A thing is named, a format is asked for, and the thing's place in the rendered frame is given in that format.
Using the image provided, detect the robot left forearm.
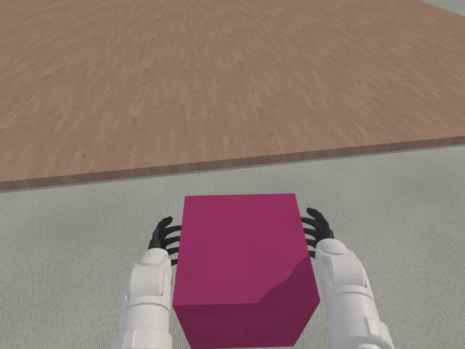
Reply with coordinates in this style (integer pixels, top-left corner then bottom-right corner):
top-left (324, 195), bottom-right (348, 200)
top-left (110, 248), bottom-right (173, 349)

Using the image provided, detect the robot right forearm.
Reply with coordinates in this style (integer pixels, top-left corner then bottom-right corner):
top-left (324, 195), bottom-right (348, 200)
top-left (315, 238), bottom-right (395, 349)

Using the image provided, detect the robot right hand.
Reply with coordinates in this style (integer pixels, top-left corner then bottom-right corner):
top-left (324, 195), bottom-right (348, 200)
top-left (301, 207), bottom-right (334, 258)

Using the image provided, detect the carton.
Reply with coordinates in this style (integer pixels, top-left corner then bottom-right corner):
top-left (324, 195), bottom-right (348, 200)
top-left (172, 193), bottom-right (320, 349)

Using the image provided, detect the robot left hand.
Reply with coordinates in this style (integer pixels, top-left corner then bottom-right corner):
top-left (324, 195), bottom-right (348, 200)
top-left (148, 216), bottom-right (182, 266)

